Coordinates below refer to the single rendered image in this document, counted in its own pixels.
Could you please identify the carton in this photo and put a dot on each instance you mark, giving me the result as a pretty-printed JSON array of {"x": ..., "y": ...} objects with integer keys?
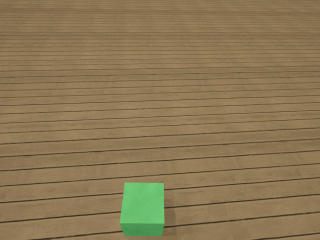
[{"x": 142, "y": 211}]

